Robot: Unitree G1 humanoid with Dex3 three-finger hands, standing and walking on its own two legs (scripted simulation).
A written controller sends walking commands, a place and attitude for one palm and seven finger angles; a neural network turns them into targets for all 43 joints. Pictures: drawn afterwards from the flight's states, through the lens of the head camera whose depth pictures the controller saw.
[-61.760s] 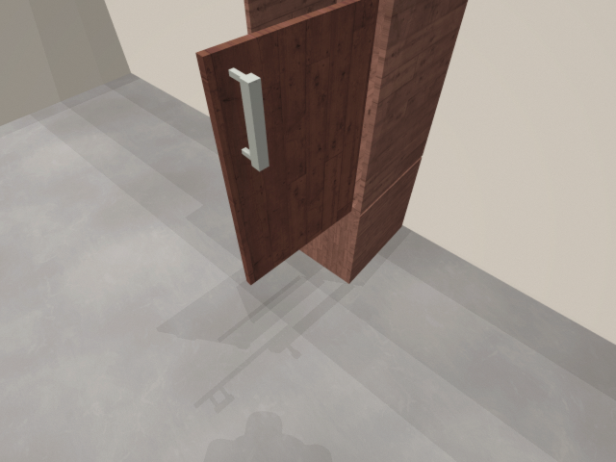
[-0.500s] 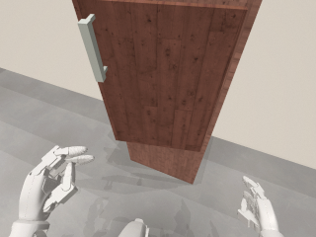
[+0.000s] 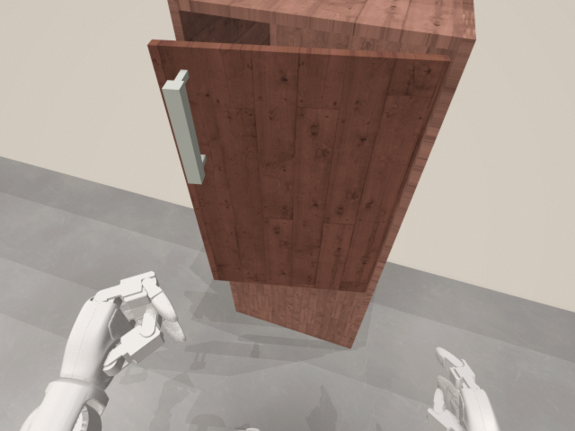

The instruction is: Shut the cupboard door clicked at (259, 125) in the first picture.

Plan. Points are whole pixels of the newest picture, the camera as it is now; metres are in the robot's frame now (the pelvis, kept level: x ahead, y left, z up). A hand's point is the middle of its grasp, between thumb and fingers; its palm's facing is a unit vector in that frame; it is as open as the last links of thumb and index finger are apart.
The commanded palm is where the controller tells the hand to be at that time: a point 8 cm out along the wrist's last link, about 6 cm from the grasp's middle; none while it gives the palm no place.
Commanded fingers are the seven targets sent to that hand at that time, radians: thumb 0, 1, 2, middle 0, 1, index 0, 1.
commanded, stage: raise the hand and make a fist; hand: left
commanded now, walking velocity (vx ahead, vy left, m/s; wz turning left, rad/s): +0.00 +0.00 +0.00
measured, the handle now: (190, 129) +0.49 +0.19 +0.17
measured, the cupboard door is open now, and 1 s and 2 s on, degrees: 13 13 13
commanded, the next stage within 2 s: bring the fist close to the handle in 0.80 s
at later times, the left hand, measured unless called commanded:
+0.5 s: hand (104, 273) +0.22 +0.20 +0.19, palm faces +0.07 -1.00 -0.07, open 3.1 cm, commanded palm +0.19 +0.24 +0.17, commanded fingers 0.00 0.90 0.90 -1.30 -1.50 -1.30 -1.50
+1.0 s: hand (166, 299) +0.22 +0.15 +0.16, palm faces +0.01 -1.00 -0.08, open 3.1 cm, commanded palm +0.21 +0.21 +0.17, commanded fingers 0.00 0.90 0.90 -1.30 -1.50 -1.30 -1.50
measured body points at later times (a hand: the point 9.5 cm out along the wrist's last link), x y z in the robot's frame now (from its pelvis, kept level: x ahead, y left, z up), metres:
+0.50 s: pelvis -0.01 +0.00 +0.03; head -0.04 -0.01 +0.47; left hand +0.21 +0.25 +0.19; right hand +0.19 -0.21 -0.04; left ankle +0.04 +0.07 -0.70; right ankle -0.02 -0.11 -0.70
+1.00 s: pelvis -0.01 -0.04 +0.03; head -0.04 -0.06 +0.47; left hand +0.21 +0.20 +0.16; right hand +0.18 -0.26 -0.04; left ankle +0.04 +0.07 -0.70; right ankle -0.02 -0.11 -0.70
